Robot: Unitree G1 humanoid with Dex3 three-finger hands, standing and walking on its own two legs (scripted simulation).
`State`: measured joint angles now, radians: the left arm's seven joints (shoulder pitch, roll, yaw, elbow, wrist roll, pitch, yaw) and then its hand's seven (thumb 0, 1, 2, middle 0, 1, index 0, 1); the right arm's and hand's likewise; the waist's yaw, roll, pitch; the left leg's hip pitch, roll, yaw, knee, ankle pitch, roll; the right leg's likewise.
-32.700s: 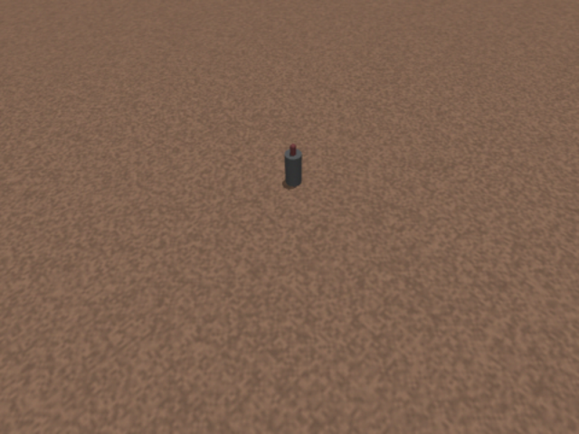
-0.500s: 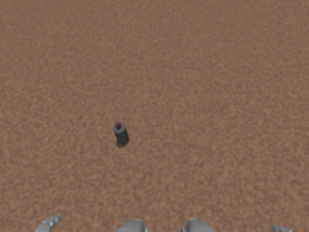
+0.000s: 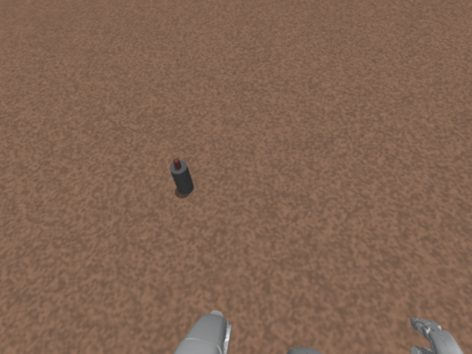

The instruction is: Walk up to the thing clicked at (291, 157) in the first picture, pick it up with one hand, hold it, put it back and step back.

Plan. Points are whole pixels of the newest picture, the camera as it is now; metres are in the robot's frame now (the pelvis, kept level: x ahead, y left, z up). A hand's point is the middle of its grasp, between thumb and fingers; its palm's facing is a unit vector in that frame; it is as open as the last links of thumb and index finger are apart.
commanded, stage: step back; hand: left
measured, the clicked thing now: (181, 174) +0.91 +0.34 -0.64
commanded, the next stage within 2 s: stand in 1.10 s
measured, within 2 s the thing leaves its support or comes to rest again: neither
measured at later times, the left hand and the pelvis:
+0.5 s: hand out of the picture -0.05 +0.28 -0.14, palm faces +0.10 -0.92 -0.39, open 7.4 cm; pelvis -0.07 +0.00 +0.00, yaw +5 degrees
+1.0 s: hand out of the picture +0.04 +0.30 -0.14, palm faces +0.06 -0.92 -0.38, open 7.4 cm; pelvis -0.04 +0.03 +0.01, yaw +3 degrees
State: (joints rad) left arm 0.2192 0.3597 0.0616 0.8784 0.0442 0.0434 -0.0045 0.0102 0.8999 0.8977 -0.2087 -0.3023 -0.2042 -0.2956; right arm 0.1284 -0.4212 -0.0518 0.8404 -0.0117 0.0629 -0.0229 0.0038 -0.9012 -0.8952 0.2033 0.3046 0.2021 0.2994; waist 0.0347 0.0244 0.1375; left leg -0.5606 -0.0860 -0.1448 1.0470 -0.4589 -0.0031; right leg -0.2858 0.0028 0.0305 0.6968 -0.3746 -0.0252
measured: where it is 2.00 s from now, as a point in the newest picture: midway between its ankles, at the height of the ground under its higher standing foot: outside the picture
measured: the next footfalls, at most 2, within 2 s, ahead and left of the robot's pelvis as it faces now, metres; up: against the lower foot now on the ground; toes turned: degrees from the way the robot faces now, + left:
left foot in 0.22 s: -0.02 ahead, +0.14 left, +0.00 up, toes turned +5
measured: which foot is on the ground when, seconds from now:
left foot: up 0.00-0.20, down 0.22-1.00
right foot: down 0.00-1.00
